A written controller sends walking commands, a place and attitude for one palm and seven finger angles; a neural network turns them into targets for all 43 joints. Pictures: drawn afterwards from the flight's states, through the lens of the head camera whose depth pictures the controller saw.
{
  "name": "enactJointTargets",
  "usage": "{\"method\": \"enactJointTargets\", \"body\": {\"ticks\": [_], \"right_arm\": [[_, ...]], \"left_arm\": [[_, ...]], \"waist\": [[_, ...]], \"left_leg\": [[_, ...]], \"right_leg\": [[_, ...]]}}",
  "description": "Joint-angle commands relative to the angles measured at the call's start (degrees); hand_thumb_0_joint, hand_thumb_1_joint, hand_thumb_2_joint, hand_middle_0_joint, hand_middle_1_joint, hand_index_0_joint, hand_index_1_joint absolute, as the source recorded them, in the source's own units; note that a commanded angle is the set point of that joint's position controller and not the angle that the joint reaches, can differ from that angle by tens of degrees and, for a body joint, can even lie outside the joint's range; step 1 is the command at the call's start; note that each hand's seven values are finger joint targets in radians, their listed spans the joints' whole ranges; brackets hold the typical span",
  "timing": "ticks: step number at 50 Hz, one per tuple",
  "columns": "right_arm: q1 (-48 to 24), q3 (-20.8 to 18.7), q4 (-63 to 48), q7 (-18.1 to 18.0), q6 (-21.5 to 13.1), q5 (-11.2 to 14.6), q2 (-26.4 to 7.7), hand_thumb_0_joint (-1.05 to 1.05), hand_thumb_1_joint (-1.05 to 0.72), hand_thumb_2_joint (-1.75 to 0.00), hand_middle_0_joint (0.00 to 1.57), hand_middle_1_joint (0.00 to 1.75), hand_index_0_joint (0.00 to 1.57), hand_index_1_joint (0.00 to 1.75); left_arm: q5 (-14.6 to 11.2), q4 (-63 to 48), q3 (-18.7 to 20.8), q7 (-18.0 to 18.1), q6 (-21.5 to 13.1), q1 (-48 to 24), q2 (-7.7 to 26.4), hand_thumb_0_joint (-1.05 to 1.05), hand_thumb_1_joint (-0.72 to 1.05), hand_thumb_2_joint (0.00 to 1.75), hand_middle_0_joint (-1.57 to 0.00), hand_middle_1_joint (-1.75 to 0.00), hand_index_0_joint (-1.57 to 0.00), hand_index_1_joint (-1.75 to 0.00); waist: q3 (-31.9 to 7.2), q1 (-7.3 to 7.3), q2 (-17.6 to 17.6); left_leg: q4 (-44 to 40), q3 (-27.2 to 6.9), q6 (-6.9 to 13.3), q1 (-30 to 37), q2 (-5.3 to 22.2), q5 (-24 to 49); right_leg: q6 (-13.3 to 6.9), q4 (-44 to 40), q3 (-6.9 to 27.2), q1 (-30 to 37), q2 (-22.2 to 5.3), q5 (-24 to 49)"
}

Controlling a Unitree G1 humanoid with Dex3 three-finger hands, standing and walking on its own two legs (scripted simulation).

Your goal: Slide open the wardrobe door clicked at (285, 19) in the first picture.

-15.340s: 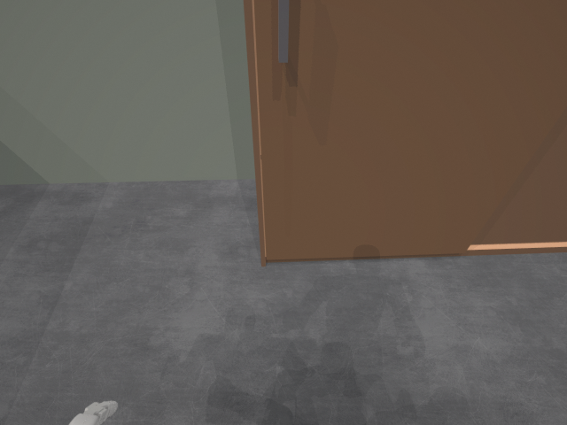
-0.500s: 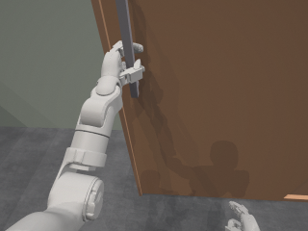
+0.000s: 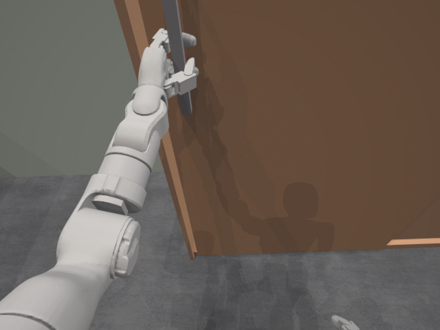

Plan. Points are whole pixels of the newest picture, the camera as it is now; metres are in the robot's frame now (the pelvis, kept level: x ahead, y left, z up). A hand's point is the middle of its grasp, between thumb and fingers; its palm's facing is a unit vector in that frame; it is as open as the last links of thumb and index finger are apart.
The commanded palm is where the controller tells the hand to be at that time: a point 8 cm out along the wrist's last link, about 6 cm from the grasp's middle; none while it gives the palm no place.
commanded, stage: step sideways, sliding the door along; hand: left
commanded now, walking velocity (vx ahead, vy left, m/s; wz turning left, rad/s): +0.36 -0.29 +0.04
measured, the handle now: (177, 38) +0.52 +0.08 +0.28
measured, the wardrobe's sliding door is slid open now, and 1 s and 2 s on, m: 0.02 0.11 0.50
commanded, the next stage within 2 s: none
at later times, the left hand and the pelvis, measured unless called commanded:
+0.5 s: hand (203, 77) +0.48 +0.04 +0.23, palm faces +0.11 -0.99 -0.02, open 6.0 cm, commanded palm +0.46 +0.02 +0.24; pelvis +0.04 -0.09 -0.01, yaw +7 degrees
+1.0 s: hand (251, 74) +0.49 -0.05 +0.22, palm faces +0.36 -0.93 -0.06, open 6.3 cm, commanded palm +0.46 -0.09 +0.21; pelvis +0.14 -0.25 -0.02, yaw +15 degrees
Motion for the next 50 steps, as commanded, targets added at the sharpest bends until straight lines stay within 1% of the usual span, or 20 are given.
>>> {"method": "enactJointTargets", "body": {"ticks": [1,4,9,11,12,14,19,20,21,22,23,27,31,36,38,40,42,47,48,50], "right_arm": [[-4.57,-2.87,-8.57,-2.65,-2.36,0.16,-7.38,0.0,-0.9,-0.9,0.2,0.3,0.2,0.3],[-5.14,-2.71,-8.67,-2.7,-1.87,-0.08,-7.12,0.0,-0.9,-0.9,0.2,0.3,0.2,0.3],[-5.38,-2.21,-9.41,-3.19,-1.78,1.29,-6.44,0.0,-0.9,-0.9,0.2,0.3,0.2,0.3],[-7.77,-2.17,-9.81,-3.79,-2.48,1.07,-5.4,0.0,-0.9,-0.9,0.2,0.3,0.2,0.3],[-8.41,-2.48,-8.4,-3.81,-3.14,0.65,-5.61,0.0,-0.9,-0.9,0.2,0.3,0.2,0.3],[-7.97,-2.75,-7.26,-3.6,-3.93,0.5,-5.8,0.0,-0.9,-0.9,0.2,0.3,0.2,0.3],[-8.31,-2.73,-9.56,-2.57,-4.09,-0.2,-2.72,0.0,-0.9,-0.9,0.2,0.3,0.2,0.3],[-6.87,-3.9,-8.99,-2.38,-4.05,-0.18,-4.23,0.0,-0.9,-0.9,0.2,0.3,0.2,0.3],[-6.31,-5.26,-9.45,-1.63,-4.17,-0.08,-6.17,0.0,-0.9,-0.9,0.2,0.3,0.2,0.3],[-5.93,-5.86,-9.98,-0.03,-4.37,0.62,-7.16,0.0,-0.9,-0.9,0.2,0.3,0.2,0.3],[-7.48,-5.41,-10.19,2.2,-3.97,1.38,-7.7,0.0,-0.9,-0.9,0.2,0.3,0.2,0.3],[-12.25,-8.02,-10.43,3.29,-3.16,1.07,-8.02,0.0,-0.9,-0.9,0.2,0.3,0.2,0.3],[-11.75,-8.47,-13.58,3.08,-3.47,1.41,-7.62,0.0,-0.9,-0.9,0.2,0.3,0.2,0.3],[-12.47,-6.74,-15.77,2.63,-6.03,1.98,-5.63,0.0,-0.9,-0.9,0.2,0.3,0.2,0.3],[-13.17,-5.9,-15.21,2.43,-7.43,2.4,-4.51,0.0,-0.9,-0.9,0.2,0.3,0.2,0.3],[-12.75,-4.66,-15.18,1.38,-7.21,1.79,-0.84,0.0,-0.9,-0.9,0.2,0.3,0.2,0.3],[-13.46,-5.47,-15.42,0.28,-6.96,0.87,-2.33,0.0,-0.9,-0.9,0.2,0.3,0.2,0.3],[-15.07,-3.99,-14.78,0.7,-9.38,1.21,-2.62,0.0,-0.9,-0.9,0.2,0.3,0.2,0.3],[-15.45,-4.71,-15.32,0.98,-9.07,0.97,-3.82,0.0,-0.9,-0.9,0.2,0.3,0.2,0.3],[-14.09,-6.58,-19.03,3.19,-8.72,1.31,-5.99,0.0,-0.9,-0.9,0.2,0.3,0.2,0.3]], "left_arm": [[-0.22,-17.75,-2.26,-3.23,-12.69,-34.31,4.51,0.0,0.9,0.9,-0.45,-1.4,-0.45,-1.4],[-0.32,-19.54,-1.12,-3.44,-13.57,-35.05,8.07,0.0,0.9,0.9,-0.45,-1.4,-0.45,-1.4],[-0.1,-23.64,-3.32,-4.16,-14.96,-34.27,5.75,0.0,0.9,0.9,-0.45,-1.4,-0.45,-1.4],[0.9,-23.83,-2.39,-3.66,-15.23,-33.5,6.45,0.0,0.9,0.9,-0.45,-1.4,-0.45,-1.4],[1.92,-23.9,-3.41,-3.78,-15.08,-33.51,5.26,0.0,0.9,0.9,-0.45,-1.4,-0.45,-1.4],[1.39,-27.92,-4.74,-4.29,-15.83,-34.82,2.73,0.0,0.9,0.9,-0.45,-1.4,-0.45,-1.4],[2.86,-36.58,-13.19,-4.63,-18.96,-34.11,-6.94,0.0,0.9,0.9,-0.45,-1.4,-0.45,-1.4],[2.79,-37.79,-13.39,-4.68,-19.49,-33.33,-6.18,0.0,0.9,0.9,-0.45,-1.4,-0.45,-1.4],[1.72,-40.66,-15.77,-5.29,-20.43,-34.67,-8.13,0.0,0.9,0.9,-0.45,-1.4,-0.45,-1.4],[0.25,-44.81,-19.51,-6.24,-20.99,-36.96,-13.03,0.0,0.9,0.9,-0.45,-1.4,-0.45,-1.4],[-0.53,-41.77,-19.58,-6.7,-20.98,-35.16,-13.78,0.0,0.9,0.9,-0.45,-1.4,-0.45,-1.4],[1.86,-48.41,-15.71,-7.76,-20.47,-36.19,-7.56,0.0,0.9,0.9,-0.45,-1.4,-0.45,-1.4],[2.42,-50.59,-16.8,-8.91,-18.91,-31.93,-8.69,0.0,0.9,0.9,-0.45,-1.4,-0.45,-1.4],[1.63,-53.89,-16.09,-8.71,-18.61,-25.07,-6.78,0.0,0.9,0.9,-0.45,-1.4,-0.45,-1.4],[2.03,-54.77,-14.62,-7.87,-18.29,-21.32,-4.74,0.0,0.9,0.9,-0.45,-1.4,-0.45,-1.4],[3.96,-57.28,-12.76,-7.02,-17.85,-16.54,0.42,0.0,0.9,0.9,-0.45,-1.4,-0.45,-1.4],[3.85,-64.48,-10.03,-6.6,-16.69,-9.47,3.74,0.0,0.9,0.9,-0.45,-1.4,-0.45,-1.4],[2.29,-76.63,-18.02,-5.47,-19.22,-4.77,-6.54,0.0,0.9,0.9,-0.45,-1.4,-0.45,-1.4],[2.53,-78.01,-18.95,-5.13,-20.44,-4.53,-6.75,0.0,0.9,0.9,-0.45,-1.4,-0.45,-1.4],[2.46,-80.07,-23.43,-5.96,-21.67,-2.95,-11.2,0.0,0.9,0.9,-0.45,-1.4,-0.45,-1.4]], "waist": [[-15.83,-2.25,6.85],[-13.39,-1.51,4.73],[-16.55,-0.11,1.38],[-11.96,1.24,-17.2],[-10.74,2.22,-14.99],[-8.29,1.72,-9.19],[-15.01,0.68,-11.35],[-18.01,-1.07,-9.3],[-21.41,-2.75,0.23],[-26.35,-2.45,11.97],[-25.85,-2.82,6.17],[-17.4,-1.45,-0.7],[-18.56,-1.27,9.44],[-18.04,-0.55,17.79],[-17.27,0.79,13.37],[-18.13,0.89,-12.06],[-19.58,3.34,-30.06],[-20.7,-0.96,-21.13],[-21.47,-1.69,-15.24],[-24.97,0.93,5.74]], "left_leg": [[-11.11,-22.28,11.25,17.19,15.86,-10.54],[-11.85,-29.8,15.17,16.6,21.49,-7.73],[4.96,-3.27,6.13,0.92,9.24,-2.44],[26.09,2.68,1.4,-14.75,-0.35,-16.97],[34.06,-0.44,1.35,-17.35,0.13,-18.01],[35.11,-1.54,0.72,-17.8,2.45,-14.63],[-0.32,10.58,0.43,5.31,-0.25,1.74],[-8.01,9.03,2.08,19.68,2.22,12.56],[-7.9,-3.75,7.54,39.67,13.44,35.45],[-0.17,-24.4,16.22,53.47,30.23,60.78],[1.57,-25.58,17.9,51.1,33.84,56.13],[-1.04,-10.26,13.06,34.1,29.69,33.91],[-2.75,4.9,7.84,25.2,20.7,30.72],[5.21,10.33,5.71,24.55,16.37,32.39],[12.9,10.53,5.33,21.38,12.51,23.49],[27.24,8.92,-2.37,2.5,3.37,-10.72],[41.92,-0.16,-1.61,-5.49,0.56,-29.13],[4.43,5.08,0.44,6.89,1.95,-8.23],[-4.75,5.57,0.4,17.29,5.87,10.37],[0.94,-9.27,8.92,40.7,25.32,64.02]], "right_leg": [[-0.52,13.45,0.0,-10.99,2.65,-5.48],[-2.02,21.43,5.15,-15.89,0.23,-11.39],[-4.14,-6.21,3.91,11.55,-1.98,-4.09],[-11.75,-17.55,25.95,15.57,-17.08,-1.17],[-13.72,-15.88,26.76,16.28,-19.91,0.14],[-15.08,-10.93,22.37,18.65,-17.85,16.5],[-7.21,7.63,-0.07,18.57,-8.6,55.69],[-4.04,17.8,-2.14,8.48,-7.37,53.94],[-0.32,31.19,-2.13,-11.89,-2.86,32.03],[0.35,45.95,4.05,-31.39,0.34,-10.22],[-3.77,54.71,12.48,-31.91,-2.18,-12.45],[-1.07,43.82,10.09,-32.16,-7.1,-7.08],[1.46,27.16,-0.06,-17.76,-4.78,3.18],[2.74,10.87,-6.54,-7.0,-0.74,9.91],[3.01,1.44,-7.67,0.42,0.12,21.63],[-1.82,-1.66,9.07,13.5,-14.46,58.32],[-5.97,-0.46,19.48,15.64,-20.05,69.37],[-3.92,9.81,5.11,13.83,-13.18,66.16],[-2.05,13.81,2.89,7.05,-11.29,54.62],[0.44,25.3,1.44,-19.48,-4.56,-4.99]]}}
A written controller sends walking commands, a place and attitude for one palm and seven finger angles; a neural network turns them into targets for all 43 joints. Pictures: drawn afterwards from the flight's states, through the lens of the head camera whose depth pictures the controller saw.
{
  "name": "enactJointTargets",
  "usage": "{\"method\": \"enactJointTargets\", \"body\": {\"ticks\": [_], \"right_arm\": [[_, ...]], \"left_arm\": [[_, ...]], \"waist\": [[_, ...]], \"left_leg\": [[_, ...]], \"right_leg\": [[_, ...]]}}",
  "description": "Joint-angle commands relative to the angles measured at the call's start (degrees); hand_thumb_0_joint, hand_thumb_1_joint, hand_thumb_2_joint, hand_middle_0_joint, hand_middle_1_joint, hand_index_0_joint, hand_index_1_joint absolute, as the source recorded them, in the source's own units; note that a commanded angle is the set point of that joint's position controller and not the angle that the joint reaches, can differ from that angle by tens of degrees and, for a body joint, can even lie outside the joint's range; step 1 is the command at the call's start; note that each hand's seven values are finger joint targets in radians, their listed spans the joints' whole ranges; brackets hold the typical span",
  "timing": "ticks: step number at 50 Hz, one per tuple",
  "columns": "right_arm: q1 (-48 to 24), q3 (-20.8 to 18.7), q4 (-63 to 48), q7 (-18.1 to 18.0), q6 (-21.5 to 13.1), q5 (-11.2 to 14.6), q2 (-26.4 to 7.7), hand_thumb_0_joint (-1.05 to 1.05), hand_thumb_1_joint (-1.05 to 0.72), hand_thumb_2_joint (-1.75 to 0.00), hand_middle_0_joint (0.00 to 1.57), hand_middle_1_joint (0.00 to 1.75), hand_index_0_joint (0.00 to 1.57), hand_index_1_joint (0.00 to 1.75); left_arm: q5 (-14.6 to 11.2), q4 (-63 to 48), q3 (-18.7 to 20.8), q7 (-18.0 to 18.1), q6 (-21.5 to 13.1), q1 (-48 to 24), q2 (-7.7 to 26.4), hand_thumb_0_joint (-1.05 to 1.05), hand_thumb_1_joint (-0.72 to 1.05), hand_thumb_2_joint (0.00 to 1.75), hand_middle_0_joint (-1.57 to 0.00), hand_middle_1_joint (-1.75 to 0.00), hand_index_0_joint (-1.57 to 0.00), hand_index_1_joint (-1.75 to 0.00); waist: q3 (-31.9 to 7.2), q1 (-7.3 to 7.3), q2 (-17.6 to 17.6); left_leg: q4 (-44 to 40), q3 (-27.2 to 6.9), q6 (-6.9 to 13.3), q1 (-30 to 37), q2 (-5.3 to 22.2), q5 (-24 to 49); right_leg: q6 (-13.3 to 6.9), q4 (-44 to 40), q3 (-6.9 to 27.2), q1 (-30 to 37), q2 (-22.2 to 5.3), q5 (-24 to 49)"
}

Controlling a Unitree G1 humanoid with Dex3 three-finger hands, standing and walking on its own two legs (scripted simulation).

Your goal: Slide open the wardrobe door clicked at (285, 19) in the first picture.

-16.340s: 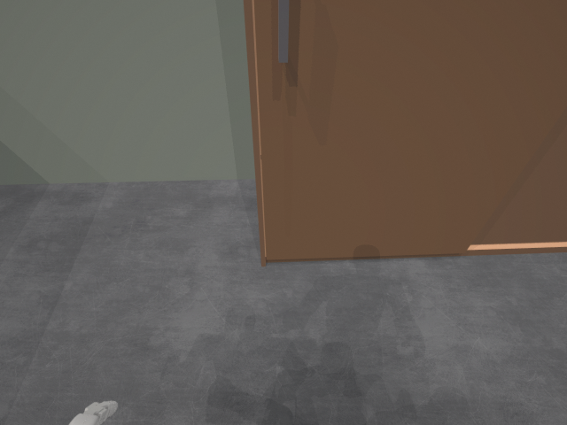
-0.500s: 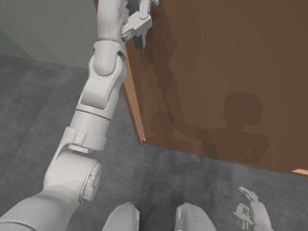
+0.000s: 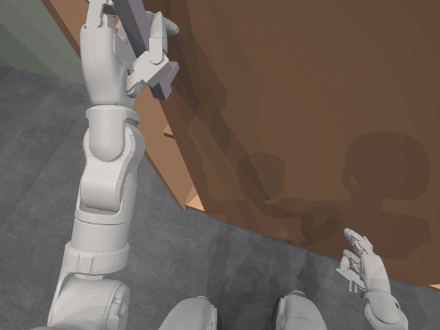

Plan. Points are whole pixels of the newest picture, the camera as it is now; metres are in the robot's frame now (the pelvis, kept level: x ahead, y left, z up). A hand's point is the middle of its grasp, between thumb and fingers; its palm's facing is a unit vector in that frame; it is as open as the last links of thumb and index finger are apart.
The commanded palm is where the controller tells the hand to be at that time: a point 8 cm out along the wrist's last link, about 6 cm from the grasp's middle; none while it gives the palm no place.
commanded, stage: step sideways, sliding the door along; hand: left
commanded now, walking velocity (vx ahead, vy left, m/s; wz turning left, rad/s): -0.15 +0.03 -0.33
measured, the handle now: out of the picture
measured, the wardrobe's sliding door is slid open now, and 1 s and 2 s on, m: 0.11 0.50 0.68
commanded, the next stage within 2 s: stop walking and hold the door there in 1.90 s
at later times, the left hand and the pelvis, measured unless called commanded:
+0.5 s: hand (348, 103) +0.34 -0.09 +0.24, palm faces -0.13 -0.99 -0.02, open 6.8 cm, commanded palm +0.32 -0.09 +0.23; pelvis +0.01 -0.10 +0.01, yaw -6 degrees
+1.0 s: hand out of the picture +0.30 -0.25 +0.24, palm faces -0.23 -0.97 -0.11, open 7.4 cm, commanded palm +0.29 -0.22 +0.24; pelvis -0.08 -0.23 +0.01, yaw -13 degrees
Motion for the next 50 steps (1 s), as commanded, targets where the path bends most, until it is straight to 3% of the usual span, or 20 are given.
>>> {"method": "enactJointTargets", "body": {"ticks": [1,3,7,15,17,19,20,23,27,29,30,31,32,36,38,43,44,45,47,50], "right_arm": [[0.78,-2.19,-11.44,4.07,-3.12,0.27,-3.29,0.0,-0.9,-0.9,0.2,0.3,0.2,0.3],[0.22,-0.86,-11.76,4.4,-4.31,-0.62,-1.85,0.0,-0.9,-0.9,0.2,0.3,0.2,0.3],[2.92,0.23,-12.43,5.14,-4.69,-0.47,-1.49,0.0,-0.9,-0.9,0.2,0.3,0.2,0.3],[1.58,2.74,-13.86,4.72,-4.85,-1.18,0.34,0.0,-0.9,-0.9,0.2,0.3,0.2,0.3],[-0.46,3.18,-13.72,4.38,-4.41,-0.48,1.09,0.0,-0.9,-0.9,0.2,0.3,0.2,0.3],[-1.85,2.09,-14.34,3.28,-3.7,-0.36,1.83,0.0,-0.9,-0.9,0.2,0.3,0.2,0.3],[-1.89,1.24,-14.28,2.89,-3.63,-0.81,1.82,0.0,-0.9,-0.9,0.2,0.3,0.2,0.3],[-3.38,3.23,-11.83,3.6,-3.6,-1.31,3.85,0.0,-0.9,-0.9,0.2,0.3,0.2,0.3],[-3.68,1.56,-10.95,3.36,-0.31,-2.49,3.4,0.0,-0.9,-0.9,0.2,0.3,0.2,0.3],[-3.33,0.99,-11.13,3.32,1.45,-2.74,3.07,0.0,-0.9,-0.9,0.2,0.3,0.2,0.3],[-3.16,0.21,-11.67,3.38,1.82,-2.61,1.57,0.0,-0.9,-0.9,0.2,0.3,0.2,0.3],[-3.51,-0.65,-12.72,3.78,2.04,-2.61,0.12,0.0,-0.9,-0.9,0.2,0.3,0.2,0.3],[-3.25,-0.85,-13.28,4.64,2.76,-2.69,0.29,0.0,-0.9,-0.9,0.2,0.3,0.2,0.3],[-3.98,-0.91,-11.19,4.57,3.32,-2.36,-0.4,0.0,-0.9,-0.9,0.2,0.3,0.2,0.3],[-3.47,-1.24,-11.69,4.63,3.92,-1.76,-0.9,0.0,-0.9,-0.9,0.2,0.3,0.2,0.3],[-1.46,-0.11,-10.89,3.78,3.68,0.47,-0.32,0.0,-0.9,-0.9,0.2,0.3,0.2,0.3],[-1.48,0.54,-10.81,3.57,3.15,1.17,1.16,0.0,-0.9,-0.9,0.2,0.3,0.2,0.3],[-2.55,1.1,-11.22,2.99,2.63,1.32,3.01,0.0,-0.9,-0.9,0.2,0.3,0.2,0.3],[-4.45,0.18,-10.19,1.35,1.42,-0.7,1.88,0.0,-0.9,-0.9,0.2,0.3,0.2,0.3],[-3.82,1.66,-7.75,1.02,1.18,-1.28,3.41,0.0,-0.9,-0.9,0.2,0.3,0.2,0.3]], "left_arm": [[0.78,-23.27,-23.82,-7.34,-13.59,-24.48,-10.27,0.0,0.9,0.9,-0.45,-1.4,-0.45,-1.4],[1.09,-31.58,-26.21,-7.64,-14.46,-31.14,-11.11,0.0,0.9,0.9,-0.45,-1.4,-0.45,-1.4],[1.54,-27.49,-29.68,-7.84,-11.35,-22.05,-13.88,0.0,0.9,0.9,-0.45,-1.4,-0.45,-1.4],[2.2,-31.18,-28.18,-7.53,-11.61,-14.33,-10.39,0.0,0.9,0.9,-0.45,-1.4,-0.45,-1.4],[2.93,-31.95,-26.48,-7.41,-11.83,-12.65,-8.68,0.0,0.9,0.9,-0.45,-1.4,-0.45,-1.4],[3.25,-30.61,-23.74,-6.19,-11.44,-6.76,-5.61,0.0,0.9,0.9,-0.45,-1.4,-0.45,-1.4],[2.74,-31.3,-23.72,-5.94,-11.21,-3.58,-5.42,0.0,0.9,0.9,-0.45,-1.4,-0.45,-1.4],[2.7,-40.36,-29.08,-7.06,-13.64,-6.1,-10.4,0.0,0.9,0.9,-0.45,-1.4,-0.45,-1.4],[4.81,-36.39,-21.98,-6.14,-16.25,-5.12,-3.92,0.0,0.9,0.9,-0.45,-1.4,-0.45,-1.4],[4.54,-32.82,-20.98,-6.17,-16.4,-6.27,-3.07,0.0,0.9,0.9,-0.45,-1.4,-0.45,-1.4],[3.96,-31.43,-20.63,-6.68,-15.97,-7.96,-2.88,0.0,0.9,0.9,-0.45,-1.4,-0.45,-1.4],[3.4,-29.65,-20.31,-7.34,-15.4,-9.21,-3.44,0.0,0.9,0.9,-0.45,-1.4,-0.45,-1.4],[4.25,-25.69,-18.67,-7.38,-14.81,-10.3,-2.97,0.0,0.9,0.9,-0.45,-1.4,-0.45,-1.4],[3.44,-19.13,-14.4,-6.92,-12.56,-16.84,-1.52,0.0,0.9,0.9,-0.45,-1.4,-0.45,-1.4],[3.36,-17.39,-13.97,-6.75,-11.2,-17.34,-1.22,0.0,0.9,0.9,-0.45,-1.4,-0.45,-1.4],[2.81,-13.6,-12.52,-6.5,-10.53,-17.92,0.63,0.0,0.9,0.9,-0.45,-1.4,-0.45,-1.4],[2.66,-13.38,-11.82,-6.32,-10.8,-18.42,1.53,0.0,0.9,0.9,-0.45,-1.4,-0.45,-1.4],[3.03,-13.19,-10.2,-5.77,-10.97,-18.48,4.59,0.0,0.9,0.9,-0.45,-1.4,-0.45,-1.4],[2.27,-14.7,-9.8,-5.49,-10.27,-17.31,5.67,0.0,0.9,0.9,-0.45,-1.4,-0.45,-1.4],[1.72,-16.93,-14.04,-5.05,-11.04,-20.56,-1.15,0.0,0.9,0.9,-0.45,-1.4,-0.45,-1.4]], "waist": [[-42.11,-4.98,1.15],[-38.94,-6.63,8.57],[-32.27,-6.26,8.28],[-29.25,-5.96,4.41],[-30.47,-5.14,-3.72],[-32.6,-2.61,-25.74],[-31.15,-2.12,-28.7],[-31.81,-4.65,-18.47],[-40.19,-5.64,-21.3],[-41.1,-6.57,-17.33],[-40.85,-7.13,-10.68],[-39.67,-6.94,2.28],[-38.55,-6.14,4.0],[-26.42,-5.93,4.91],[-25.97,-5.38,4.69],[-28.59,-5.92,3.64],[-29.4,-5.04,-2.83],[-29.09,-4.1,-17.56],[-33.47,-1.71,-28.49],[-33.01,-4.74,-16.75]], "left_leg": [[-4.34,-11.07,10.19,38.14,24.21,70.08],[-4.39,-7.67,9.23,34.14,22.34,61.06],[-5.41,0.09,5.07,35.27,16.63,60.16],[5.15,2.9,4.15,27.3,18.28,59.8],[12.22,1.43,2.89,17.06,15.88,45.29],[24.09,0.37,-1.84,-1.24,0.33,-12.74],[26.31,-5.38,-1.36,-5.56,-1.08,-24.26],[13.45,-7.03,-0.76,-5.34,0.49,-18.28],[-3.63,-0.53,-2.48,6.66,1.06,-0.07],[-10.35,-1.15,-1.06,18.17,6.82,12.54],[-12.74,-6.45,2.5,28.25,15.0,32.87],[-13.4,-15.34,8.25,33.37,27.05,57.02],[-12.63,-16.35,11.32,31.25,30.5,63.63],[-15.4,-7.99,9.52,18.26,30.37,44.85],[-14.76,0.25,5.37,14.76,26.14,40.02],[-3.47,4.11,3.6,11.64,17.61,28.6],[4.31,4.13,4.73,9.62,13.31,18.37],[14.45,4.11,4.27,-1.29,6.5,-9.77],[31.29,-4.41,-1.99,-8.3,1.67,-24.98],[17.01,-3.46,-2.26,-9.59,1.54,-18.03]], "right_leg": [[-2.17,22.15,9.24,-8.75,2.1,-18.02],[-1.09,22.91,9.86,-11.01,1.12,-17.22],[-0.34,14.92,3.5,-11.26,3.53,-9.39],[0.55,-5.7,-0.22,3.69,5.14,6.2],[-0.04,-9.84,2.08,15.36,1.84,25.99],[-9.55,-9.8,21.67,28.63,-11.05,78.55],[-10.35,-9.42,25.12,27.93,-13.68,82.5],[-9.7,-8.86,19.59,29.76,-10.38,69.1],[-8.47,-5.72,13.2,30.53,-7.19,66.24],[-6.33,-3.6,10.24,19.85,-5.55,51.57],[-3.51,0.72,8.78,8.03,-2.34,34.33],[-0.87,9.8,6.56,-3.17,2.78,0.32],[-1.61,18.55,9.27,-6.58,4.0,-18.09],[-0.44,18.06,11.43,-7.57,0.59,-12.71],[-0.04,10.27,6.5,1.06,2.73,-9.24],[0.99,-10.18,-0.95,16.44,6.8,3.83],[0.22,-17.35,1.29,19.24,3.73,13.61],[-3.73,-18.85,10.89,23.63,-5.27,37.87],[-9.58,-13.92,21.48,24.96,-12.95,60.21],[-11.01,-10.44,14.41,30.7,-8.69,56.2]]}}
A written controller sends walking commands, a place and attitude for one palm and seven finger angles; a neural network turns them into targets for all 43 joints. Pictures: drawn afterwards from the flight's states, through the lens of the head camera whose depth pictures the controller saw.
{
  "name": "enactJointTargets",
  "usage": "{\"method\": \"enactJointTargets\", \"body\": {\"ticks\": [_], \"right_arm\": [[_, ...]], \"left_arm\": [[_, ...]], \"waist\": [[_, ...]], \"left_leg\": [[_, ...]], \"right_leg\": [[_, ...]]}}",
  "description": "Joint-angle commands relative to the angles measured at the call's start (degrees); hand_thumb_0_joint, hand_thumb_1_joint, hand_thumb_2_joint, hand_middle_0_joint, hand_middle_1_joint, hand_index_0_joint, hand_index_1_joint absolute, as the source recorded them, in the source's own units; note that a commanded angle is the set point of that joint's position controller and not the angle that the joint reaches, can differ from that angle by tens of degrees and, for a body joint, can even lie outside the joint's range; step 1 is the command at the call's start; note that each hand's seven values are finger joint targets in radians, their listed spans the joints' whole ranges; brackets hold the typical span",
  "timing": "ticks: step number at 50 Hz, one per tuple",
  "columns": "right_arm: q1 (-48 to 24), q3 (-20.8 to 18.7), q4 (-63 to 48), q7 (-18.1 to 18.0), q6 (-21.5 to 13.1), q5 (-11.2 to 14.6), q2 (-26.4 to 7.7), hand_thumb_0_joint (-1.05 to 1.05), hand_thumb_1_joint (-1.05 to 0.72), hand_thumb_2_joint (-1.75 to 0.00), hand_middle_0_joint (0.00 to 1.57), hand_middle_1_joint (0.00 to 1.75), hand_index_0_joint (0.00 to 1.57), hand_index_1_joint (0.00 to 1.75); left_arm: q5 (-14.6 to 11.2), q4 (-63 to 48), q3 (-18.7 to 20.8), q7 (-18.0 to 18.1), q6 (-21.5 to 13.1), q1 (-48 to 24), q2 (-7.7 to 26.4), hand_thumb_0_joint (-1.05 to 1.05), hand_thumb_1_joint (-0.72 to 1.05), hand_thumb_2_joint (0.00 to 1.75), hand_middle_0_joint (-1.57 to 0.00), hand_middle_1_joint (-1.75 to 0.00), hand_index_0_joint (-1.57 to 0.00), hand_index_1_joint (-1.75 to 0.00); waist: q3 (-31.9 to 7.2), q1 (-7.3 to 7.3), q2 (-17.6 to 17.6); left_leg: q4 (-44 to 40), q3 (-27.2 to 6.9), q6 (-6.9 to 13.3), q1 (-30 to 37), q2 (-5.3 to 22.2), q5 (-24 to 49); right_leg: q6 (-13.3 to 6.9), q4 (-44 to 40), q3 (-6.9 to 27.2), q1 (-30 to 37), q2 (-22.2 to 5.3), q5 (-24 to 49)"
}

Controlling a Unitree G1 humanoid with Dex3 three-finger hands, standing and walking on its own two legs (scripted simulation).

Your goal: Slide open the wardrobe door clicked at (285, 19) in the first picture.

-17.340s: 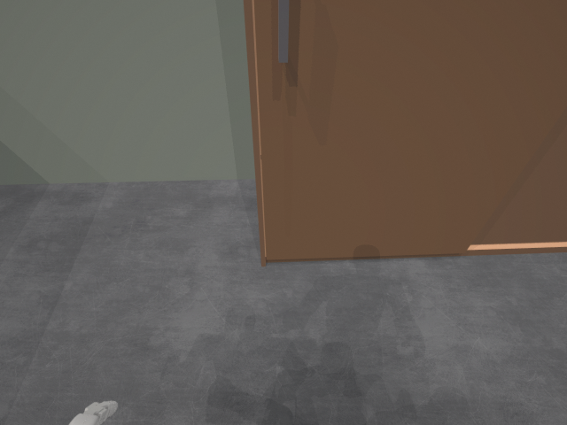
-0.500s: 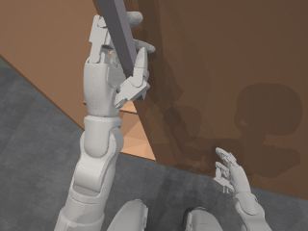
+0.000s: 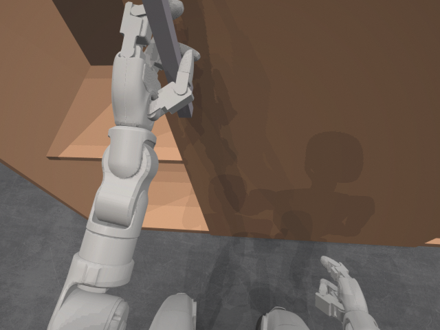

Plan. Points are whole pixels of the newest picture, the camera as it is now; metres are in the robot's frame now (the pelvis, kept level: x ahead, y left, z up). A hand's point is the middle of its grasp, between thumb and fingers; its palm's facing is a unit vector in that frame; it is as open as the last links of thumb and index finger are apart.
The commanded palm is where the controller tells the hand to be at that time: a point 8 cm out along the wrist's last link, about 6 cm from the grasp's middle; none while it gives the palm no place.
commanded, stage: step sideways, sliding the door along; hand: left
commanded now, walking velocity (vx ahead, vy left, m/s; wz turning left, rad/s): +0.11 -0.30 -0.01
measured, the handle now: (166, 16) +0.43 +0.09 +0.29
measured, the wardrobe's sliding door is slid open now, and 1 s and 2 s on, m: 0.50 0.68 0.68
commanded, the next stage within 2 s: stop walking and hold the door there in 0.90 s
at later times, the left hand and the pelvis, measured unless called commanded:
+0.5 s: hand (298, 75) +0.39 -0.07 +0.24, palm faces +0.03 -1.00 -0.02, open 6.1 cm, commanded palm +0.37 -0.09 +0.23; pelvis -0.06 -0.19 +0.01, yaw -3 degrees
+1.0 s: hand (355, 70) +0.40 -0.13 +0.24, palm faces +0.34 -0.94 -0.08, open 6.3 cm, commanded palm +0.36 -0.10 +0.21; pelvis -0.03 -0.38 +0.01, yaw +3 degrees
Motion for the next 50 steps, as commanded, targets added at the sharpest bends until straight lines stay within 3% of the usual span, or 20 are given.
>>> {"method": "enactJointTargets", "body": {"ticks": [1,6,7,8,9,10,13,17,25,27,29,30,31,34,36,37,38,39,42,50], "right_arm": [[-6.47,-0.46,-8.78,-0.97,-3.79,-1.08,-2.02,0.0,-0.9,-0.9,0.2,0.3,0.2,0.3],[-3.62,-2.17,-8.53,-2.11,-1.98,-1.75,-3.64,0.0,-0.9,-0.9,0.2,0.3,0.2,0.3],[-2.38,-2.77,-7.91,-2.22,-2.22,-1.62,-4.33,0.0,-0.9,-0.9,0.2,0.3,0.2,0.3],[-2.44,-3.46,-7.81,-2.19,-2.57,-1.52,-6.17,0.0,-0.9,-0.9,0.2,0.3,0.2,0.3],[-2.27,-4.26,-7.73,-1.9,-3.29,-1.7,-7.24,0.0,-0.9,-0.9,0.2,0.3,0.2,0.3],[-4.25,-3.4,-7.19,-1.0,-4.09,-1.66,-6.53,0.0,-0.9,-0.9,0.2,0.3,0.2,0.3],[-5.75,-2.9,-5.55,-0.87,-4.44,-1.99,-7.14,0.0,-0.9,-0.9,0.2,0.3,0.2,0.3],[-0.25,-3.85,-5.2,-1.21,-3.06,-0.92,-9.24,0.0,-0.9,-0.9,0.2,0.3,0.2,0.3],[-0.24,-2.7,-6.43,-0.47,-4.23,1.07,-8.31,0.0,-0.9,-0.9,0.2,0.3,0.2,0.3],[-1.07,-2.07,-5.98,-0.43,-4.2,1.89,-6.72,0.0,-0.9,-0.9,0.2,0.3,0.2,0.3],[-4.31,-1.07,-6.61,-1.81,-3.99,1.51,-3.49,0.0,-0.9,-0.9,0.2,0.3,0.2,0.3],[-5.02,-2.02,-6.05,-2.57,-3.24,1.04,-5.48,0.0,-0.9,-0.9,0.2,0.3,0.2,0.3],[-5.93,-1.83,-5.38,-3.38,-3.02,0.75,-5.69,0.0,-0.9,-0.9,0.2,0.3,0.2,0.3],[-3.61,-0.63,-4.4,-3.38,-2.71,1.0,-5.07,0.0,-0.9,-0.9,0.2,0.3,0.2,0.3],[-1.57,-2.71,-5.07,-3.19,-1.35,0.69,-7.21,0.0,-0.9,-0.9,0.2,0.3,0.2,0.3],[-1.17,-4.04,-6.13,-2.69,-1.49,0.11,-9.98,0.0,-0.9,-0.9,0.2,0.3,0.2,0.3],[-0.64,-4.03,-6.91,-0.92,-1.1,0.9,-10.86,0.0,-0.9,-0.9,0.2,0.3,0.2,0.3],[-3.0,-4.86,-6.92,1.14,-1.54,1.72,-11.57,0.0,-0.9,-0.9,0.2,0.3,0.2,0.3],[-3.61,-4.6,-5.66,1.29,-1.86,1.05,-10.37,0.0,-0.9,-0.9,0.2,0.3,0.2,0.3],[0.19,-4.21,-9.22,0.79,-3.15,1.62,-10.04,0.0,-0.9,-0.9,0.2,0.3,0.2,0.3]], "left_arm": [[1.45,-18.39,-7.7,-3.11,-7.98,-26.29,0.23,0.0,0.9,0.9,-0.45,-1.4,-0.45,-1.4],[1.96,-12.73,-5.96,-3.37,-9.14,-35.11,2.61,0.0,0.9,0.9,-0.45,-1.4,-0.45,-1.4],[1.71,-10.66,-5.91,-3.57,-9.42,-38.22,3.38,0.0,0.9,0.9,-0.45,-1.4,-0.45,-1.4],[0.75,-9.61,-7.51,-3.9,-9.82,-40.72,1.95,0.0,0.9,0.9,-0.45,-1.4,-0.45,-1.4],[0.29,-5.95,-8.89,-4.67,-9.65,-41.86,-0.06,0.0,0.9,0.9,-0.45,-1.4,-0.45,-1.4],[0.3,-2.02,-7.96,-5.32,-9.81,-43.87,0.2,0.0,0.9,0.9,-0.45,-1.4,-0.45,-1.4],[0.44,-3.86,-4.81,-5.16,-9.28,-52.55,3.07,0.0,0.9,0.9,-0.45,-1.4,-0.45,-1.4],[0.38,5.79,-8.5,-6.09,-5.55,-49.78,-2.98,0.0,0.9,0.9,-0.45,-1.4,-0.45,-1.4],[-1.02,7.87,-10.09,-5.15,-6.16,-54.25,-4.28,0.0,0.9,0.9,-0.45,-1.4,-0.45,-1.4],[-0.17,9.08,-7.22,-4.46,-6.45,-54.27,0.26,0.0,0.9,0.9,-0.45,-1.4,-0.45,-1.4],[0.54,9.04,-3.22,-2.49,-5.85,-52.83,7.74,0.0,0.9,0.9,-0.45,-1.4,-0.45,-1.4],[0.32,6.61,-0.95,-2.7,-5.59,-54.08,10.1,0.0,0.9,0.9,-0.45,-1.4,-0.45,-1.4],[-0.14,4.54,-2.76,-2.82,-5.91,-54.94,7.4,0.0,0.9,0.9,-0.45,-1.4,-0.45,-1.4],[-1.14,0.26,-9.23,-2.03,-5.55,-52.22,-2.23,0.0,0.9,0.9,-0.45,-1.4,-0.45,-1.4],[-1.5,-1.69,-9.64,-2.56,-6.93,-52.38,-1.73,0.0,0.9,0.9,-0.45,-1.4,-0.45,-1.4],[-2.36,-2.84,-11.72,-3.42,-7.36,-52.83,-4.17,0.0,0.9,0.9,-0.45,-1.4,-0.45,-1.4],[-2.4,-1.76,-12.89,-3.94,-7.13,-53.0,-5.53,0.0,0.9,0.9,-0.45,-1.4,-0.45,-1.4],[-2.22,2.95,-10.83,-4.5,-6.49,-55.04,-4.79,0.0,0.9,0.9,-0.45,-1.4,-0.45,-1.4],[-1.06,-0.87,-8.74,-5.17,-5.82,-59.1,-0.05,0.0,0.9,0.9,-0.45,-1.4,-0.45,-1.4],[-2.13,2.22,-4.45,-6.26,-4.5,-50.99,5.23,0.0,0.9,0.9,-0.45,-1.4,-0.45,-1.4]], "waist": [[-31.34,-2.69,-14.68],[-38.35,-3.09,-13.0],[-38.61,-4.42,-9.98],[-36.84,-5.2,0.5],[-36.66,-4.26,12.37],[-35.11,-2.91,6.19],[-29.82,-2.41,6.04],[-28.71,-3.27,5.72],[-32.33,-3.76,18.18],[-33.09,-2.26,7.12],[-31.28,0.17,-15.93],[-32.45,1.55,-28.76],[-30.36,0.8,-29.61],[-30.59,-2.72,-20.14],[-33.82,-6.22,-11.6],[-35.33,-6.06,2.32],[-38.83,-4.66,7.46],[-38.33,-4.08,0.15],[-31.34,-4.29,7.88],[-30.55,-4.28,19.05]], "left_leg": [[-7.53,2.53,-0.63,-1.71,-5.17,1.55],[-29.71,6.6,0.6,14.86,-4.76,17.36],[-36.53,4.49,2.59,25.51,-0.73,26.1],[-39.82,-5.25,6.78,38.53,9.89,39.05],[-37.85,-23.39,14.27,48.43,25.59,59.88],[-36.51,-24.08,17.25,43.18,29.33,60.24],[-37.58,-13.65,14.38,31.65,25.67,43.58],[-37.33,0.69,9.57,29.73,17.66,43.92],[-25.58,7.34,5.08,28.16,9.97,48.29],[-15.9,7.39,3.86,19.39,4.74,34.66],[2.67,7.02,2.55,-8.61,-3.64,-2.81],[11.99,2.68,0.9,-10.2,-4.32,-6.13],[13.9,-0.08,1.56,-11.05,-2.83,-4.5],[-18.92,4.56,1.78,-2.37,-3.54,5.01],[-37.31,4.86,2.85,28.9,0.79,40.58],[-32.81,-13.09,9.21,46.57,15.98,69.87],[-29.0,-22.81,14.05,49.78,25.24,84.87],[-28.89,-18.92,15.75,45.77,26.37,74.76],[-31.5,-7.6,12.72,35.62,22.07,57.45],[-29.64,9.08,6.64,30.55,13.53,62.25]], "right_leg": [[-5.8,-7.44,10.94,25.23,-12.58,59.76],[-4.35,-6.08,11.46,20.61,-10.51,48.71],[-2.78,-2.28,10.62,11.63,-9.13,40.39],[-0.13,5.85,6.34,-4.56,-4.54,21.45],[2.93,18.63,5.62,-20.92,0.83,-8.53],[1.95,30.06,13.42,-21.34,0.04,-7.6],[2.78,32.2,14.55,-21.86,-4.61,-0.91],[4.88,19.21,4.86,-14.8,-3.23,2.47],[5.35,-7.3,-6.53,3.96,2.95,1.23],[3.58,-16.72,-1.96,13.79,-1.88,11.23],[-4.4,-14.4,15.75,28.85,-17.77,41.27],[-5.13,-13.69,19.26,28.95,-18.8,42.42],[-5.83,-11.51,17.01,28.47,-17.78,43.42],[-4.8,-1.52,4.82,29.56,-12.56,54.17],[0.64,13.78,-2.17,8.26,-7.63,40.96],[3.29,23.42,-0.64,-14.73,-1.88,5.79],[2.35,31.31,6.91,-19.22,-2.62,-16.41],[1.58,36.07,11.31,-20.43,-3.63,-12.74],[3.8,33.52,8.95,-21.65,-6.28,-6.2],[6.08,6.16,-2.4,-4.45,0.58,1.25]]}}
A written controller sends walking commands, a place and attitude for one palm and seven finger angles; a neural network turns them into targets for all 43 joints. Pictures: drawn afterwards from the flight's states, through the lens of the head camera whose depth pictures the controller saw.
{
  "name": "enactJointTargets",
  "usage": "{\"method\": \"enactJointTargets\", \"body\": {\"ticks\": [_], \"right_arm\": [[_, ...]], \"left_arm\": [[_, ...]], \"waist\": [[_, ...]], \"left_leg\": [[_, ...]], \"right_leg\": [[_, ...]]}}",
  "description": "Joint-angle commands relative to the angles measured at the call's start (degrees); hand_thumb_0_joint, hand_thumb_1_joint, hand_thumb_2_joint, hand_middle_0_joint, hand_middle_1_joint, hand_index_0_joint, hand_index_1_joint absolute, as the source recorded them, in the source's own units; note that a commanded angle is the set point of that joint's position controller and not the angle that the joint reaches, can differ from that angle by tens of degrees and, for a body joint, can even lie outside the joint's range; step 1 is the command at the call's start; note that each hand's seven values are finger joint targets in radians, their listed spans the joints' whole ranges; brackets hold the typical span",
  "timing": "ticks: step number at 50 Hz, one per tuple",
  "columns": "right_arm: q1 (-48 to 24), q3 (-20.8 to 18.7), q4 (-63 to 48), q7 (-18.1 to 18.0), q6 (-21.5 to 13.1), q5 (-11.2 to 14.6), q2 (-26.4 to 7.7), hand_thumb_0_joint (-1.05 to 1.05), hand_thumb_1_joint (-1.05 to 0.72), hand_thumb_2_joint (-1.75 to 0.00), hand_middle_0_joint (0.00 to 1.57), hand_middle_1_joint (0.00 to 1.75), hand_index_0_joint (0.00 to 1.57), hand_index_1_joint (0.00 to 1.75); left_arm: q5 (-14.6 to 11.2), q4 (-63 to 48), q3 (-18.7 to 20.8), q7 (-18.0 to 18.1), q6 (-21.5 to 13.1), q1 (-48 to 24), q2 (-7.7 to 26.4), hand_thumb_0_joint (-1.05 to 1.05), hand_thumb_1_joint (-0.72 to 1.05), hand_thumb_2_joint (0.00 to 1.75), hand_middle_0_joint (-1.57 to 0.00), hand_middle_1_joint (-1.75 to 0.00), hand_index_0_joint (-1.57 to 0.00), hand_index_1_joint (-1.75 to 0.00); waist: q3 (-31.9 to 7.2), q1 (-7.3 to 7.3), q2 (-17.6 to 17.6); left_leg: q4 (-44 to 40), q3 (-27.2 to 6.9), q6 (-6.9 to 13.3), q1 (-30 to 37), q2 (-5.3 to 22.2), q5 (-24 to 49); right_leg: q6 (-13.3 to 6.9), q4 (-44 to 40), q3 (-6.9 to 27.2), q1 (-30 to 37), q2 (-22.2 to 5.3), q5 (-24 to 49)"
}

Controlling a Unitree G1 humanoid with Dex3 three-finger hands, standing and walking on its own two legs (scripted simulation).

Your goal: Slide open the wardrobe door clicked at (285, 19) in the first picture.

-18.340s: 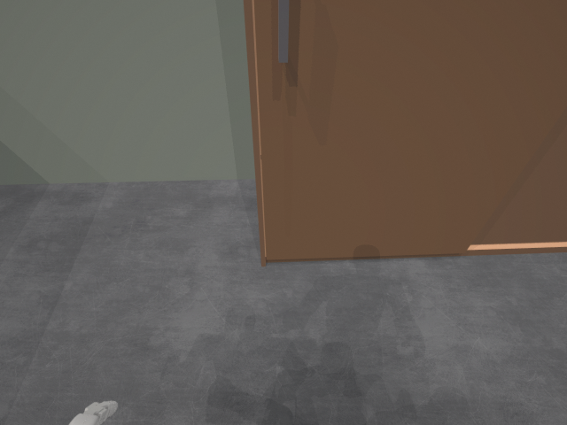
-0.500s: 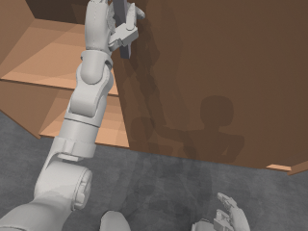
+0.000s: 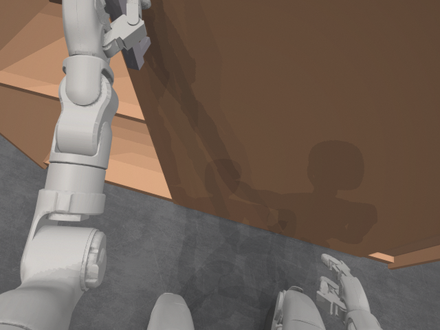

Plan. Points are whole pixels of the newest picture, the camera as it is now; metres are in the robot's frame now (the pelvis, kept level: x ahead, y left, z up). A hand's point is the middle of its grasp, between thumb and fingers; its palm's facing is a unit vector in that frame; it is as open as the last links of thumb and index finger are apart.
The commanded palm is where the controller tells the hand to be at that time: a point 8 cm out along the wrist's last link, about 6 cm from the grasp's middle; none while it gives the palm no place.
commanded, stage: stop walking and hold the door there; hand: left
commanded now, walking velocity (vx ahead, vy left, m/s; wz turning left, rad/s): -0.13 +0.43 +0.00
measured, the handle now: out of the picture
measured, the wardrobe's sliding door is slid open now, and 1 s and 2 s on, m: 0.68 0.68 0.68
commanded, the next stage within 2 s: none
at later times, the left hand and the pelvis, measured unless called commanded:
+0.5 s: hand (137, 17) +0.44 +0.23 +0.23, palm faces +0.53 -0.84 -0.10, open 6.1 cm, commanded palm +0.39 +0.27 +0.20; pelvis +0.00 -0.07 -0.01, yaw -2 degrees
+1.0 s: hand (134, 20) +0.43 +0.23 +0.23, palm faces +0.42 -0.90 -0.14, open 6.3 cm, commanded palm +0.39 +0.27 +0.20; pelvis -0.06 -0.03 +0.00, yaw -12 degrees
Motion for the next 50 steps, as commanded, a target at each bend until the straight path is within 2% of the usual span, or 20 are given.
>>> {"method": "enactJointTargets", "body": {"ticks": [1,2,3,4,5,7,8,12,18,22,23,25,27,33,36,38,41,45,47,50], "right_arm": [[2.79,-4.1,-3.01,-2.14,-1.65,-0.32,-12.6,0.0,-0.9,-0.9,0.2,0.3,0.2,0.3],[2.55,-3.51,-5.83,-1.94,-1.29,0.09,-11.65,0.0,-0.9,-0.9,0.2,0.3,0.2,0.3],[2.86,-2.92,-5.19,-2.23,-1.58,0.68,-11.48,0.0,-0.9,-0.9,0.2,0.3,0.2,0.3],[2.72,-1.76,-5.31,-2.06,-1.53,1.08,-8.4,0.0,-0.9,-0.9,0.2,0.3,0.2,0.3],[0.52,-0.89,-5.87,-2.86,-1.09,0.49,-5.8,0.0,-0.9,-0.9,0.2,0.3,0.2,0.3],[-0.56,0.49,-5.18,-4.96,-1.75,-0.71,-7.77,0.0,-0.9,-0.9,0.2,0.3,0.2,0.3],[-1.65,0.12,-4.26,-5.14,-2.03,-0.03,-9.61,0.0,-0.9,-0.9,0.2,0.3,0.2,0.3],[-1.67,0.15,-2.33,-5.56,-2.58,-0.65,-11.6,0.0,-0.9,-0.9,0.2,0.3,0.2,0.3],[-1.15,-0.41,-1.59,-5.23,-1.98,-0.27,-13.84,0.0,-0.9,-0.9,0.2,0.3,0.2,0.3],[2.29,-0.39,-1.45,-5.45,-1.24,-0.43,-14.18,0.0,-0.9,-0.9,0.2,0.3,0.2,0.3],[2.44,-1.04,-1.66,-5.7,-0.94,-0.46,-15.03,0.0,-0.9,-0.9,0.2,0.3,0.2,0.3],[3.06,-1.27,-4.15,-5.86,-0.99,-0.22,-16.45,0.0,-0.9,-0.9,0.2,0.3,0.2,0.3],[4.93,-0.7,-3.93,-5.25,-1.29,-0.27,-13.98,0.0,-0.9,-0.9,0.2,0.3,0.2,0.3],[7.5,-0.68,-3.05,-6.88,-2.05,-0.43,-16.3,0.0,-0.9,-0.9,0.2,0.3,0.2,0.3],[9.11,-0.26,-2.99,-7.31,-1.7,-0.94,-15.45,0.0,-0.9,-0.9,0.2,0.3,0.2,0.3],[10.04,-0.37,-2.06,-7.73,-0.67,-0.51,-15.27,0.0,-0.9,-0.9,0.2,0.3,0.2,0.3],[9.39,0.62,-1.56,-8.54,-1.03,-0.69,-14.37,0.0,-0.9,-0.9,0.2,0.3,0.2,0.3],[7.95,1.18,-0.94,-8.62,-1.16,-1.25,-15.52,0.0,-0.9,-0.9,0.2,0.3,0.2,0.3],[9.17,0.77,-0.59,-8.4,-1.52,-1.79,-15.41,0.0,-0.9,-0.9,0.2,0.3,0.2,0.3],[10.76,0.77,-0.45,-8.31,-2.41,-1.53,-15.74,0.0,-0.9,-0.9,0.2,0.3,0.2,0.3]], "left_arm": [[3.19,2.84,19.8,-2.24,-7.23,-15.36,26.97,0.0,0.9,0.9,-0.45,-1.4,-0.45,-1.4],[3.06,-1.16,11.94,-3.25,-7.66,-14.66,20.75,0.0,0.9,0.9,-0.45,-1.4,-0.45,-1.4],[3.7,-0.07,15.57,-2.96,-7.62,-14.35,24.49,0.0,0.9,0.9,-0.45,-1.4,-0.45,-1.4],[4.59,-5.1,11.0,-3.77,-8.85,-18.04,22.53,0.0,0.9,0.9,-0.45,-1.4,-0.45,-1.4],[4.95,-1.96,18.56,-2.96,-8.97,-15.08,31.08,0.0,0.9,0.9,-0.45,-1.4,-0.45,-1.4],[4.89,3.62,24.33,-1.58,-7.03,-6.54,35.71,0.0,0.9,0.9,-0.45,-1.4,-0.45,-1.4],[3.64,-0.2,25.74,-0.71,-6.97,-6.32,37.05,0.0,0.9,0.9,-0.45,-1.4,-0.45,-1.4],[3.98,3.99,31.2,1.25,-8.17,-3.8,38.54,0.0,0.9,0.9,-0.45,-1.4,-0.45,-1.4],[4.33,3.3,26.96,1.23,-8.16,-10.38,38.78,0.0,0.9,0.9,-0.45,-1.4,-0.45,-1.4],[5.2,5.49,24.95,1.06,-9.47,-11.05,37.46,0.0,0.9,0.9,-0.45,-1.4,-0.45,-1.4],[4.86,3.69,24.97,0.88,-10.34,-12.25,38.26,0.0,0.9,0.9,-0.45,-1.4,-0.45,-1.4],[4.75,2.69,22.9,0.49,-11.12,-13.74,35.84,0.0,0.9,0.9,-0.45,-1.4,-0.45,-1.4],[4.98,8.03,17.99,-0.59,-10.46,-10.83,30.14,0.0,0.9,0.9,-0.45,-1.4,-0.45,-1.4],[5.21,11.48,23.51,0.13,-9.12,-10.2,37.89,0.0,0.9,0.9,-0.45,-1.4,-0.45,-1.4],[6.67,14.1,23.73,0.42,-9.67,-10.3,39.6,0.0,0.9,0.9,-0.45,-1.4,-0.45,-1.4],[6.37,18.42,27.37,0.97,-8.71,-7.8,43.98,0.0,0.9,0.9,-0.45,-1.4,-0.45,-1.4],[6.4,22.51,29.07,0.37,-8.44,-9.94,45.19,0.0,0.9,0.9,-0.45,-1.4,-0.45,-1.4],[5.72,23.36,24.91,-0.87,-10.22,-12.63,41.17,0.0,0.9,0.9,-0.45,-1.4,-0.45,-1.4],[6.21,25.07,23.38,-1.05,-10.31,-13.28,39.5,0.0,0.9,0.9,-0.45,-1.4,-0.45,-1.4],[5.42,23.52,19.06,-1.39,-9.5,-14.59,35.06,0.0,0.9,0.9,-0.45,-1.4,-0.45,-1.4]], "waist": [[-34.7,-10.33,19.23],[-35.1,-9.32,16.1],[-36.68,-8.8,12.71],[-38.44,-9.82,2.81],[-39.65,-8.95,-15.93],[-36.04,-8.46,-12.86],[-36.17,-8.97,-18.64],[-38.2,-8.97,-21.9],[-36.93,-9.83,-10.22],[-36.08,-10.97,-3.79],[-34.13,-11.28,1.65],[-31.96,-9.19,15.67],[-31.04,-9.67,15.79],[-28.48,-10.24,9.5],[-33.29,-12.04,1.64],[-36.69,-11.63,-6.16],[-34.27,-10.95,-11.02],[-29.66,-10.83,7.77],[-26.34,-11.09,9.62],[-27.62,-11.35,10.26]], "left_leg": [[-0.8,8.44,10.68,19.08,3.12,41.92],[7.27,6.9,9.55,16.88,1.5,36.14],[12.4,8.32,10.46,16.03,-2.84,31.04],[21.89,7.26,11.55,7.08,-7.59,15.76],[33.43,5.03,8.04,-11.8,-14.29,-19.78],[40.86,-4.76,5.92,-16.58,-12.75,-22.27],[42.13,-6.51,5.22,-19.27,-13.66,-21.48],[34.34,-6.28,4.85,-16.23,-16.8,-16.67],[19.99,-5.84,6.05,-6.48,-16.56,-14.35],[-3.54,-1.72,6.39,4.79,-17.11,-0.69],[-7.7,-0.51,6.36,6.43,-14.85,5.37],[-9.85,-13.27,12.62,5.83,-0.98,25.94],[-10.06,-9.16,14.5,0.17,-0.14,27.46],[-2.72,-4.27,11.04,1.39,-3.92,26.17],[4.5,0.25,6.86,-3.78,-9.32,19.2],[7.78,-0.75,6.08,-8.25,-12.41,3.3],[-0.06,-3.03,7.75,-5.49,-12.72,-4.24],[-12.5,-13.7,13.08,0.84,-0.23,15.19],[-16.14,-14.25,14.24,-2.51,1.45,9.01],[-11.8,-10.99,14.2,1.71,-0.01,17.77]], "right_leg": [[1.26,-13.65,-6.45,8.03,6.48,4.01],[0.74,-22.33,-6.12,13.82,6.2,7.98],[0.89,-29.69,-6.72,18.18,6.53,17.85],[-1.05,-30.88,0.45,28.5,-0.59,35.22],[-6.11,-27.75,17.1,39.87,-13.68,61.11],[-8.88,-27.43,20.31,34.88,-19.12,63.81],[-10.68,-27.64,25.14,36.06,-19.46,58.15],[-8.92,-25.61,12.39,36.34,-15.58,59.65],[-9.87,-31.06,15.38,26.19,-19.28,44.52],[-6.71,-30.93,9.52,20.72,-11.9,26.11],[-5.5,-28.25,6.35,20.57,-8.3,22.39],[-1.52,-21.1,0.1,14.15,0.86,7.28],[-1.69,-11.99,1.07,14.73,4.01,-5.82],[-1.15,-26.77,-0.96,19.04,3.49,6.92],[-4.57,-27.02,6.84,29.06,-6.11,42.68],[-7.29,-27.31,10.83,35.1,-10.39,52.07],[-5.61,-29.93,8.57,28.62,-8.66,31.73],[-0.84,-21.11,0.63,16.89,3.6,2.65],[-1.4,-14.97,1.63,14.57,3.64,-5.5],[-1.2,-20.11,1.06,14.41,3.93,-2.84]]}}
